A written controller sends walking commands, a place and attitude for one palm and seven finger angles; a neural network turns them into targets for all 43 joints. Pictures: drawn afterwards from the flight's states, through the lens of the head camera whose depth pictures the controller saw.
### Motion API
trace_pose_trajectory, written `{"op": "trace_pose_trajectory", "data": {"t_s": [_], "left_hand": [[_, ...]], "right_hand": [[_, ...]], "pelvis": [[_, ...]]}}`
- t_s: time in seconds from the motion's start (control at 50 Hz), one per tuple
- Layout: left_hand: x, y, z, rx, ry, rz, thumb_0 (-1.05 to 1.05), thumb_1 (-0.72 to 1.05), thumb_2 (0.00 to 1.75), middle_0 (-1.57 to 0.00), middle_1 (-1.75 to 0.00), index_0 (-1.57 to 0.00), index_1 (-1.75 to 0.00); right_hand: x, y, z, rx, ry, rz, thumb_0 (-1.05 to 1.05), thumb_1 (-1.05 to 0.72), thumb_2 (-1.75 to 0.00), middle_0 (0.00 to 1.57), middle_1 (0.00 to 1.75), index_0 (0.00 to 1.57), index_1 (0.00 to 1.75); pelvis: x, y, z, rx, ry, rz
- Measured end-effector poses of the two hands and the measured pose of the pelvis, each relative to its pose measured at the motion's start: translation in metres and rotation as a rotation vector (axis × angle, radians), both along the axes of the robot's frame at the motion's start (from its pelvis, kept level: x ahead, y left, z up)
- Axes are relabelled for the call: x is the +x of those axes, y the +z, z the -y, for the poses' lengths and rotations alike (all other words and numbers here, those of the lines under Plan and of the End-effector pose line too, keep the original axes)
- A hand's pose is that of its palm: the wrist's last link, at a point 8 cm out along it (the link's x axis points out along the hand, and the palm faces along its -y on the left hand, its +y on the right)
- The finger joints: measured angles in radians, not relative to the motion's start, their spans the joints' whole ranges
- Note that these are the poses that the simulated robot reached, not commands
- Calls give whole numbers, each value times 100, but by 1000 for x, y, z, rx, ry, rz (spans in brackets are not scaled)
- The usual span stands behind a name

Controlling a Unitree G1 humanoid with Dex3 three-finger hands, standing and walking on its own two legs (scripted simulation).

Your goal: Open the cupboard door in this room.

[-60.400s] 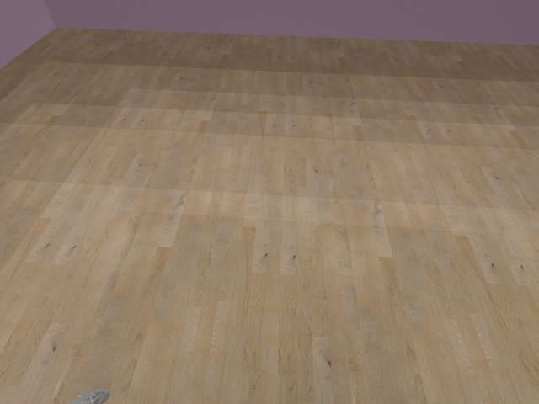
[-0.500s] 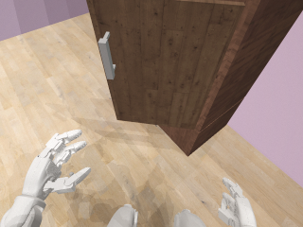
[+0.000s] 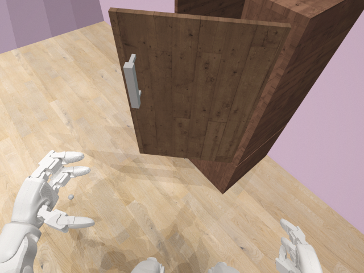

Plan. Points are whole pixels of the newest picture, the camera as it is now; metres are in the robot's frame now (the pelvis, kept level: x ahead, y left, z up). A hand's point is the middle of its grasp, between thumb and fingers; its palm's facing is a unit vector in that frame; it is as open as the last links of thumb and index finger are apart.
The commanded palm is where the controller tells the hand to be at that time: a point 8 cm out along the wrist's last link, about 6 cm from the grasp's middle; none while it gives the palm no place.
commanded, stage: raise the hand with hooked fingers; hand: left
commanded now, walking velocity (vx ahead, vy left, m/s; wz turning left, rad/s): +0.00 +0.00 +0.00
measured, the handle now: (134, 82) +0.57 +0.17 +0.07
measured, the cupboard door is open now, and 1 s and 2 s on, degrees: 44 44 44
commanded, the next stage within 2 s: move the hooked fingers beside the handle in 0.94 s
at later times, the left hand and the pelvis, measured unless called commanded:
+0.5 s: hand (49, 166) +0.29 +0.28 +0.09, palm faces -0.02 -1.00 -0.04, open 13.9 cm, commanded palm +0.27 +0.32 +0.09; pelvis +0.01 +0.00 +0.01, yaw +0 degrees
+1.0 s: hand (57, 167) +0.30 +0.27 +0.08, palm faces -0.02 -1.00 -0.02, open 13.9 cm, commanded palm +0.27 +0.32 +0.09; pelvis +0.01 +0.00 +0.02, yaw +0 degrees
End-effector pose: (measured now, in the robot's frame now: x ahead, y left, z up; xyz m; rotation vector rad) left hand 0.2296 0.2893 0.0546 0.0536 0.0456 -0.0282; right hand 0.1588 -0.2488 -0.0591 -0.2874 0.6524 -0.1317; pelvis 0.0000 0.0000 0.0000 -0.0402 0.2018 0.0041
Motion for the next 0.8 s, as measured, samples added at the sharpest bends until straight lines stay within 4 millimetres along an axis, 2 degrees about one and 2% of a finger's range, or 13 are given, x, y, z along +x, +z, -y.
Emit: {"op": "trace_pose_trajectory", "data": {"t_s": [0.1, 0.22, 0.34, 0.48, 0.64, 0.8], "left_hand": [[8, 6, -12, -3, 8, -8, -1, -36, 36, -29, -112, -30, -111], [18, 16, -25, 0, 11, -2, -1, -45, 32, -29, -117, -30, -117], [29, 25, -35, -1, 11, 3, -1, -48, 30, -30, -119, -30, -119], [42, 33, -44, -14, 13, 6, -1, -49, 30, -30, -120, -30, -120], [49, 27, -37, -24, -11, -20, -1, -49, 30, -30, -120, -30, -120], [47, 25, -33, -24, 8, -6, -1, -49, 30, -30, -120, -30, -120]], "right_hand": [[11, 4, -13, 19, 34, 13, 1, -90, -90, 20, 30, 20, 30], [13, 3, -21, 30, 50, -5, 1, -90, -90, 21, 30, 20, 30], [4, 1, -18, 25, 35, -40, 1, -90, -90, 21, 30, 20, 30], [-12, 2, -5, 1, -2, -83, 1, -90, -90, 21, 30, 20, 30], [-25, 5, 7, -12, -35, -104, 1, -90, -90, 21, 30, 20, 30], [-24, 4, 8, -10, -35, -109, 1, -90, -90, 21, 30, 20, 30]], "pelvis": [[3, 3, -2, -4, 3, 6], [5, 7, -4, -6, 6, 13], [6, 10, -4, -4, 5, 19], [6, 14, -3, -1, 0, 23], [6, 17, -1, 4, -10, 19], [7, 17, 2, 5, -8, 19]]}}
